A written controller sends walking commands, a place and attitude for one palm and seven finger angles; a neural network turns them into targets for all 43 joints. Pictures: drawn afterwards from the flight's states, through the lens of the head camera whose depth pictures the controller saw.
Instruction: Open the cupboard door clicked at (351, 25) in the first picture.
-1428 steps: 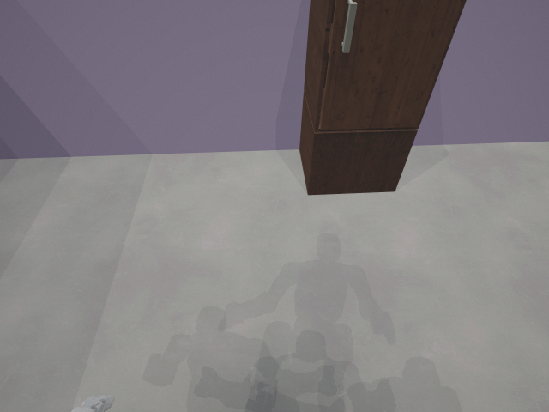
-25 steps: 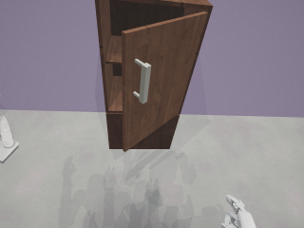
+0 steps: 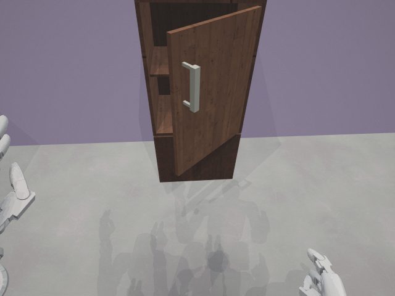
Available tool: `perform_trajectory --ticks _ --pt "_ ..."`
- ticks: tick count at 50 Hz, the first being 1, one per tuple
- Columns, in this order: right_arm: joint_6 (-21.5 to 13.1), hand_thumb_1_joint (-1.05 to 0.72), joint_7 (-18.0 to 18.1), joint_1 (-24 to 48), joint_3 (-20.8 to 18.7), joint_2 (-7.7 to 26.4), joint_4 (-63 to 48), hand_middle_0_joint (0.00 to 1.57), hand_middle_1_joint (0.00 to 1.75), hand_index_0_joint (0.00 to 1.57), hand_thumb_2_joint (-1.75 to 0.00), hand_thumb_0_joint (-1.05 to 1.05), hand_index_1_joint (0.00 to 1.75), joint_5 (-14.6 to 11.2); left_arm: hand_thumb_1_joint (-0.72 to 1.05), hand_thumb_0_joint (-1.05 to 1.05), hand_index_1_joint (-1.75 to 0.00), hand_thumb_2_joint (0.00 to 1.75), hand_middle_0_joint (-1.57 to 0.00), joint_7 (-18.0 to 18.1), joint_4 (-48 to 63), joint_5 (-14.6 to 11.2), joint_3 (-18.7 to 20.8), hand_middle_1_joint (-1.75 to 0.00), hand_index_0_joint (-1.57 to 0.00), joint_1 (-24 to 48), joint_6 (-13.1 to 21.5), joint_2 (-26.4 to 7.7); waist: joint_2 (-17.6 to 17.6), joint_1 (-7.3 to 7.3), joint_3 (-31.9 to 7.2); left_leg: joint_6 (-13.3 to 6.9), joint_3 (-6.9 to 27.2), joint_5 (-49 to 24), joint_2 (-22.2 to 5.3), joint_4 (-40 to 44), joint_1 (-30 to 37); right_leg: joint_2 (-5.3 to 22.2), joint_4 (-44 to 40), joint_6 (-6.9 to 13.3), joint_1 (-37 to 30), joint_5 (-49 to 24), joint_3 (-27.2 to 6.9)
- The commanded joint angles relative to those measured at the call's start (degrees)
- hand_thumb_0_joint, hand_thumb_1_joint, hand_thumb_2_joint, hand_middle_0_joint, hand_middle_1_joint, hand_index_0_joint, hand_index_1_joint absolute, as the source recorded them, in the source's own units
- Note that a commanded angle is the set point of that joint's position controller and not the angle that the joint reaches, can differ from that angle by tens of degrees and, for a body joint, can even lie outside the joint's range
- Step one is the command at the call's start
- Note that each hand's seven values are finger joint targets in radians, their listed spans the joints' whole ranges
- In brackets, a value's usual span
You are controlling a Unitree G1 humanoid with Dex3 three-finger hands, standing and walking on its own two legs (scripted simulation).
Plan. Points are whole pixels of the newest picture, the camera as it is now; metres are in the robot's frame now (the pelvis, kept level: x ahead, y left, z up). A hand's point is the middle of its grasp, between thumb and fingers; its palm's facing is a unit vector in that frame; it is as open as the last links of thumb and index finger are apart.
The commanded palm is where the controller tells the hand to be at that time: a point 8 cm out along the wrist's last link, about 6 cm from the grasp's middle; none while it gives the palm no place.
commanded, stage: stop stepping back and stand still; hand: left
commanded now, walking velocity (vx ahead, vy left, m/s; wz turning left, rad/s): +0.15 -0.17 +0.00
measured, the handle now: (190, 87) +0.70 +0.04 +0.10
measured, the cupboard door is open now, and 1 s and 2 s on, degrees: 41 41 41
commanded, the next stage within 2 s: let the arm hang, fingers relaxed in 0.38 s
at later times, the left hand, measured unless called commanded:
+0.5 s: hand (34, 213) +0.20 +0.24 +0.17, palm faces +0.40 -0.77 -0.49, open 7.4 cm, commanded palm none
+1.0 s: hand out of the picture -0.01 +0.20 -0.15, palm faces +0.10 -0.96 -0.26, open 7.1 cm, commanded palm none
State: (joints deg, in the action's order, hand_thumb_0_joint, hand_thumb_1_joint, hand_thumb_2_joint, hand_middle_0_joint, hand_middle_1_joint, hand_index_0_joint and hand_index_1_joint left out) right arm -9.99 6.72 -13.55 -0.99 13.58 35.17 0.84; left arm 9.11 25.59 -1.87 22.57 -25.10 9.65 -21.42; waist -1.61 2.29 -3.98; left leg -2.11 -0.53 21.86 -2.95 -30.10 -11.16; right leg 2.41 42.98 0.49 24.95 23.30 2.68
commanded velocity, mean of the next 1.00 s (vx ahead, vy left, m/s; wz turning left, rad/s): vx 0.03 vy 0.01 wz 0.00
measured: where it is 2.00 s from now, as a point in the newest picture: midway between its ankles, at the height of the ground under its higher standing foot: outside the picture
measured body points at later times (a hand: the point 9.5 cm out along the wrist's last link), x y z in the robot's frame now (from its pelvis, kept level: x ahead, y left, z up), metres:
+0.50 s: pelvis +0.00 -0.01 +0.01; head +0.01 -0.02 +0.46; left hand +0.17 +0.28 +0.20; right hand +0.15 -0.28 -0.07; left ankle +0.02 +0.11 -0.73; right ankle +0.06 -0.09 -0.72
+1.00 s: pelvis +0.00 +0.00 +0.02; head +0.03 -0.01 +0.47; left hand -0.02 +0.25 -0.13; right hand +0.05 -0.24 -0.14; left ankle +0.02 +0.11 -0.72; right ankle +0.03 -0.13 -0.72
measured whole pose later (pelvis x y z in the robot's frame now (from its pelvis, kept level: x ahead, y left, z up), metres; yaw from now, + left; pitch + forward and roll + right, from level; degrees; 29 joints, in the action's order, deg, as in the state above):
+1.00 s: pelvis +0.00 +0.00 +0.02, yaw +5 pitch -1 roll +0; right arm 1.5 1.2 -13.1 -0.7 11.7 59.4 1.4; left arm 1.1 -59.9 0.4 0.9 -15.7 -1.3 -11.8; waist 2.0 0.3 4.6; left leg -0.8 0.7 11.5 0.9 -26.2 -13.6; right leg 0.3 25.5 -0.7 12.4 12.0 -1.0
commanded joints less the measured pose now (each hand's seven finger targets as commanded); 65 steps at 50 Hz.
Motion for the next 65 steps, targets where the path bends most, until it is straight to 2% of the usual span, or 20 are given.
perform_trajectory --ticks 1,3,6,7,8,9,12,15,19,21,23,24,28,30,32,34,37,41,47,65 --pt "-1.7 -0.9 -1.5 4.9 -2.7 6.0 -7.0 0.2 0.3 0.2 -0.9 0.0 0.3 -0.8 0.9 0.0 -0.3 0.9 -0.2 -0.1 13.0 0.4 11.9 -0.3 -0.2 -2.5 6.0 -15.8 6.2 -0.81 5.9 -10.5 19.1 -7.0 -17.7 16.3 2.8 0.0 14.5 -1.3 12.1 1.5 -0.9" --pt "-1.6 -0.9 -2.6 7.2 -1.8 5.0 -7.1 0.2 0.3 0.2 -0.9 0.0 0.3 -0.1 0.9 0.0 -0.3 0.9 -0.2 -0.5 17.8 0.7 11.9 -0.3 -0.2 -2.0 5.8 -16.6 19.4 -1.43 10.1 -9.4 13.3 -9.3 -15.6 15.6 -7.8 2.1 7.8 -1.0 3.4 0.0 -1.7" --pt "-0.4 -0.9 -2.2 6.9 -2.3 5.7 -6.7 0.2 0.3 0.2 -0.9 0.0 0.3 -0.1 0.9 0.0 -0.3 0.9 -0.2 0.2 13.0 0.7 12.3 -0.3 -0.2 -4.0 5.5 -15.6 14.8 -4.09 5.2 -4.0 1.8 11.8 -8.3 1.6 -26.6 -1.8 -5.9 0.0 -28.1 2.9 -0.1" --pt "0.3 -0.9 -2.3 7.1 -2.6 4.7 -7.2 0.2 0.3 0.2 -0.9 0.0 0.3 -0.7 0.9 0.0 -0.3 0.9 -0.2 0.2 11.8 0.8 10.8 -0.3 -0.2 -4.1 4.3 -14.8 -0.9 -4.58 5.3 -1.5 -4.1 14.0 0.7 -17.2 -30.8 2.2 -17.1 2.6 -27.8 11.2 -12.4" --pt "0.5 -0.9 -2.5 8.8 -3.5 4.8 -8.3 0.2 0.3 0.2 -0.9 0.0 0.3 -1.4 0.9 0.0 -0.3 0.9 -0.2 -0.1 10.4 0.5 11.1 -0.3 -0.2 -4.1 3.4 -15.7 -19.4 -4.39 2.4 -0.2 -1.0 12.8 5.1 -39.0 -31.4 16.7 -32.5 6.3 -20.5 21.3 -38.7" --pt "0.0 -0.9 -2.3 8.4 -3.4 5.6 -7.1 0.2 0.3 0.2 -0.9 0.0 0.3 -1.0 0.9 0.0 -0.3 0.9 -0.2 -0.6 12.0 0.0 11.6 -0.3 -0.2 -0.7 4.1 -16.0 -14.6 -2.07 4.4 0.3 4.7 5.6 3.4 -46.0 -28.4 17.3 -34.2 6.1 -13.2 13.7 -39.0" --pt "0.9 -0.9 -3.0 5.7 -2.8 4.5 -4.2 0.2 0.3 0.2 -0.9 0.0 0.3 -0.3 0.9 0.0 -0.3 0.9 -0.2 -1.3 9.9 0.2 11.9 -0.3 -0.2 -0.5 5.7 -14.7 -2.3 -0.84 2.5 2.3 2.5 -2.6 0.2 -44.0 -22.0 14.4 -34.0 7.6 -5.0 21.1 -28.5" --pt "1.1 -0.9 -2.3 6.3 -2.0 4.3 -4.6 0.2 0.3 0.2 -0.9 0.0 0.3 -0.7 0.9 0.0 -0.3 0.9 -0.2 -1.2 7.7 -0.1 9.3 -0.3 -0.2 -1.7 6.7 -12.2 -5.0 -1.04 2.2 2.3 -0.9 -5.9 0.5 -30.2 -15.6 11.9 -35.1 5.0 -4.9 9.0 -16.0" --pt "-0.7 -0.9 -0.9 6.4 -1.8 4.3 -5.8 0.2 0.3 0.2 -0.9 0.0 0.3 -0.2 0.9 0.0 -0.3 0.9 -0.2 0.6 10.8 0.7 7.3 -0.3 -0.2 -1.8 6.5 -12.1 -7.4 -2.78 0.9 0.2 -4.1 -0.9 1.9 -6.3 -3.1 11.6 -33.7 5.6 -6.6 9.9 -12.3" --pt "-1.1 -0.9 -0.8 4.8 -1.6 4.6 -6.0 0.2 0.3 0.2 -0.9 0.0 0.3 0.3 0.9 0.0 -0.3 0.9 -0.2 1.4 12.2 0.8 7.7 -0.3 -0.2 -3.4 6.4 -12.1 -1.5 -2.49 0.2 -0.2 -4.8 -3.7 3.2 4.3 2.3 9.4 -30.8 4.6 -8.3 9.1 -11.1" --pt "-1.0 -0.9 -1.0 4.9 -2.0 6.1 -7.4 0.2 0.3 0.2 -0.9 0.0 0.3 0.5 0.9 0.0 -0.3 0.9 -0.2 1.6 14.7 0.5 7.8 -0.3 -0.2 -3.4 6.9 -12.0 8.6 -2.72 1.8 -2.6 5.2 1.1 -3.2 13.7 2.0 4.6 -21.6 1.7 -8.2 5.0 -9.4" --pt "0.7 -0.9 -7.7 -0.6 -3.7 14.0 6.2 0.2 0.3 0.2 -0.9 0.0 0.3 0.3 0.9 0.0 -0.3 0.9 -0.2 -7.6 -31.8 4.8 -16.0 -0.3 -0.2 -1.4 -4.4 4.6 15.8 2.45 8.4 -6.1 16.1 -18.3 -10.3 6.0 -6.1 3.2 -3.6 -1.2 4.0 -10.1 0.8" --pt "5.7 -0.9 -6.4 2.3 -1.4 7.3 1.8 0.2 0.3 0.2 -0.9 0.0 0.3 1.5 0.9 0.0 -0.3 0.9 -0.2 -8.7 -35.5 3.9 -17.4 -0.3 -0.2 3.8 -9.8 5.4 4.3 -1.19 -1.1 -7.4 15.0 -33.1 -10.3 5.3 -11.8 -1.3 3.8 -1.0 -5.0 4.8 -4.1" --pt "6.4 -0.9 -6.1 3.7 -1.2 8.2 2.7 0.2 0.3 0.2 -0.9 0.0 0.3 1.1 0.9 0.0 -0.3 0.9 -0.2 -8.5 -42.6 4.0 -17.8 -0.3 -0.2 4.4 -9.4 3.6 -5.7 -3.69 -4.4 -3.6 9.3 -33.6 -5.7 0.1 -9.7 -0.8 -8.2 -0.6 -14.3 -12.5 -4.8" --pt "7.4 -0.9 -6.1 2.3 -1.3 5.3 4.5 0.2 0.3 0.2 -0.9 0.0 0.3 0.2 0.9 0.0 -0.3 0.9 -0.2 -8.3 -50.8 4.0 -17.7 -0.3 -0.2 5.8 -8.9 -1.2 -14.0 -2.38 -3.5 1.8 2.1 -10.4 3.2 -5.4 -10.9 10.4 -18.2 3.8 -16.2 -32.9 -16.3" --pt "9.2 -0.9 -6.6 -0.5 -1.1 4.9 7.8 0.2 0.3 0.2 -0.9 0.0 0.3 0.3 0.9 0.0 -0.3 0.9 -0.2 -8.6 -57.2 3.1 -19.0 -0.3 -0.2 10.2 -9.3 -2.1 0.6 0.84 1.4 2.0 1.4 -8.1 3.1 -1.1 -3.8 10.2 -18.5 4.7 -8.0 -23.4 -15.1" --pt "9.4 -0.9 -6.2 2.2 -0.3 5.3 11.7 0.2 0.3 0.2 -0.9 0.0 0.3 0.5 0.9 0.0 -0.3 0.9 -0.2 -7.9 -66.1 2.4 -20.3 -0.3 -0.2 11.3 -8.9 0.4 0.9 -1.11 1.4 1.1 4.7 -22.3 -0.1 2.9 -1.9 3.0 -16.4 1.1 -11.7 -24.9 -9.2" --pt "9.7 -0.9 -5.5 1.8 -0.2 3.0 16.4 0.2 0.3 0.2 -0.9 0.0 0.3 0.7 0.9 0.0 -0.3 0.9 -0.2 -7.5 -74.4 2.5 -19.7 -0.3 -0.2 8.6 -9.0 3.9 11.0 -1.94 1.3 0.5 5.6 -14.5 -0.8 6.8 -1.9 1.9 -19.4 1.5 -14.5 -15.4 -7.9" --pt "10.6 -0.9 -5.4 -0.9 -0.7 3.3 21.0 0.2 0.3 0.2 -0.9 0.0 0.3 0.5 0.9 0.0 -0.3 0.9 -0.2 -7.7 -81.5 2.5 -20.5 -0.3 -0.2 10.1 -9.2 4.2 2.2 -1.28 5.3 0.4 6.8 -5.6 -1.5 10.8 -2.0 1.6 -23.6 1.8 -11.8 -7.1 -7.4" --pt "10.1 -0.9 -5.2 -3.0 0.1 1.7 28.6 0.2 0.3 0.2 -0.9 0.0 0.3 0.3 0.9 0.0 -0.3 0.9 -0.2 -7.2 -89.9 2.4 -21.0 -0.3 -0.2 9.5 -8.9 5.1 1.7 -1.59 8.4 0.7 5.8 -8.6 -1.5 13.2 -1.0 2.2 -23.9 1.4 -12.2 -9.2 -7.7"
